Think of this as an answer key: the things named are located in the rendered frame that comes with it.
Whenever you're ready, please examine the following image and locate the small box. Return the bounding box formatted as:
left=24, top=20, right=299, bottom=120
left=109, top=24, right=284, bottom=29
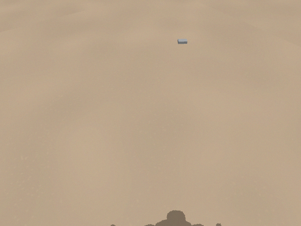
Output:
left=178, top=39, right=187, bottom=44

